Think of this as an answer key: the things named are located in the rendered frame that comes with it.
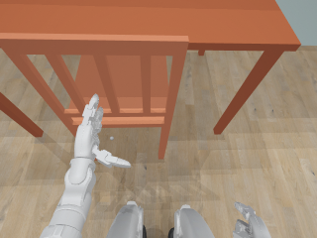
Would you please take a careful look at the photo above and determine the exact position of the right robot shin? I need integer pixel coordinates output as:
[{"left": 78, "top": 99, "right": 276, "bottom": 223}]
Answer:
[{"left": 173, "top": 204, "right": 190, "bottom": 238}]

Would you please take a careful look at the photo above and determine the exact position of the robot left hand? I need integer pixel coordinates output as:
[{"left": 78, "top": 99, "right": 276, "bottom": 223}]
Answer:
[{"left": 74, "top": 93, "right": 131, "bottom": 169}]

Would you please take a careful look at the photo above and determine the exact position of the robot right thigh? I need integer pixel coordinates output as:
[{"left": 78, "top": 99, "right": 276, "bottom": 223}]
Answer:
[{"left": 174, "top": 208, "right": 215, "bottom": 238}]

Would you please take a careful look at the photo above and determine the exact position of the table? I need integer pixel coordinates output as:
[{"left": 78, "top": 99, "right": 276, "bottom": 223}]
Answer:
[{"left": 0, "top": 0, "right": 301, "bottom": 138}]

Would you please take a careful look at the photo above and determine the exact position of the chair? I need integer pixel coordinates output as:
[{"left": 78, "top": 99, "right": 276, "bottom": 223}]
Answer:
[{"left": 0, "top": 33, "right": 189, "bottom": 161}]

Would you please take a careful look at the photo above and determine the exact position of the robot right hand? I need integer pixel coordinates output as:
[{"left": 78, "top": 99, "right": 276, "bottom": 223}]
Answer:
[{"left": 233, "top": 201, "right": 271, "bottom": 238}]

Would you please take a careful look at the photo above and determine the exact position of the robot left forearm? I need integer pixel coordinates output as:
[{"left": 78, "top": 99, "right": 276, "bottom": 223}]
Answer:
[{"left": 40, "top": 157, "right": 96, "bottom": 238}]

